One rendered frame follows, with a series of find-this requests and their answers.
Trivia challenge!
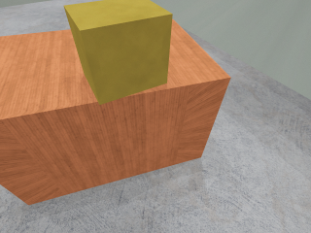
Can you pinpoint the pedestal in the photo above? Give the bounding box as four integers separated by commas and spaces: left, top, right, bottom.
0, 19, 231, 206

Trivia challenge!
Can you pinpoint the carton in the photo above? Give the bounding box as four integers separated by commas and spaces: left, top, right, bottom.
63, 0, 173, 105

